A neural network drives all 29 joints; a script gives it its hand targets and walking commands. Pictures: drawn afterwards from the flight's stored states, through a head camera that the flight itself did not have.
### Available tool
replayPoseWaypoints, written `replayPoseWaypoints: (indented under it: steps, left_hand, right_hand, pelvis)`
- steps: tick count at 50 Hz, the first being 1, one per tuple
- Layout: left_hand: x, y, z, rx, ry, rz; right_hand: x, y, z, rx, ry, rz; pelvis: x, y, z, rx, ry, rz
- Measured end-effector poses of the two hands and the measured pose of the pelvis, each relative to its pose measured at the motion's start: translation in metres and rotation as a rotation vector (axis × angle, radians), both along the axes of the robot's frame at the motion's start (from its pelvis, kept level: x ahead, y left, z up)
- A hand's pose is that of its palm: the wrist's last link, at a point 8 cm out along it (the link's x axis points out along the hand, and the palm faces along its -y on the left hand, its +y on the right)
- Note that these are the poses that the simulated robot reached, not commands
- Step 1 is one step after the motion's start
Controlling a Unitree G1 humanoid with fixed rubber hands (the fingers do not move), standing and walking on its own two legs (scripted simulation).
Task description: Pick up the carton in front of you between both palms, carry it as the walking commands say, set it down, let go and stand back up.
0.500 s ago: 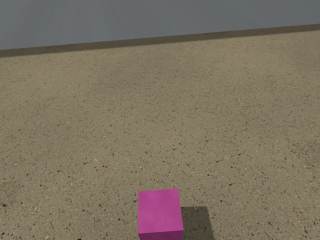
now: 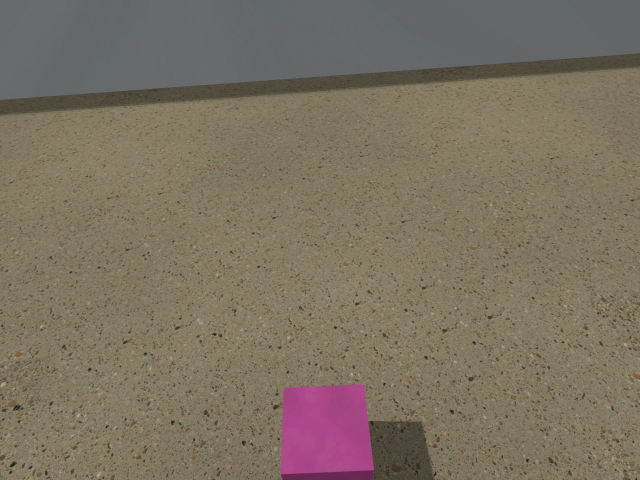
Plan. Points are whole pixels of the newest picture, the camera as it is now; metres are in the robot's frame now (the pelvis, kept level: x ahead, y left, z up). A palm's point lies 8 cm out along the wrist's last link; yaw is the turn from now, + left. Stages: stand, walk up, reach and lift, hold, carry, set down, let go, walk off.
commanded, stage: stand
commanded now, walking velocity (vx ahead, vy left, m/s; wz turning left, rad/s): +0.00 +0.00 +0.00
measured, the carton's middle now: (326, 443) +0.40 +0.03 -0.64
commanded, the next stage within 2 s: none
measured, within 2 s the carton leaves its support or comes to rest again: neither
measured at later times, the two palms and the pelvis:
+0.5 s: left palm out of the picture -0.03 +0.24 -0.13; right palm out of the picture -0.02 -0.25 -0.13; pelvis -0.02 -0.01 +0.01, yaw +1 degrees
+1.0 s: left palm out of the picture -0.09 +0.20 -0.13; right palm out of the picture -0.07 -0.24 -0.14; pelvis -0.04 -0.02 +0.01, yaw +1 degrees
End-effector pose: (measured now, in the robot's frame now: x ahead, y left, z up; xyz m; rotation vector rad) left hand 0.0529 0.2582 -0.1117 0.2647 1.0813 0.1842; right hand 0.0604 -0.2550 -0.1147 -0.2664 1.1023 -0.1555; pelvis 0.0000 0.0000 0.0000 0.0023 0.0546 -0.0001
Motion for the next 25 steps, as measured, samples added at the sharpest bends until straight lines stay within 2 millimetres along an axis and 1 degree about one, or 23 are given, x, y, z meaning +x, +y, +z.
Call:
replayPoseWaypoints:
  steps: [11, 25]
  left_hand:
    - [-0.037, -0.002, -0.007, -0.008, 0.104, 0.025]
    - [-0.085, -0.02, -0.016, -0.048, 0.234, 0.054]
  right_hand:
    - [-0.032, -0.002, -0.004, -0.003, 0.096, -0.019]
    - [-0.082, 0.007, -0.013, 0.033, 0.237, -0.051]
  pelvis:
    - [-0.008, -0.001, 0.003, -0.002, -0.025, 0.007]
    - [-0.018, -0.005, 0.007, -0.001, -0.055, 0.012]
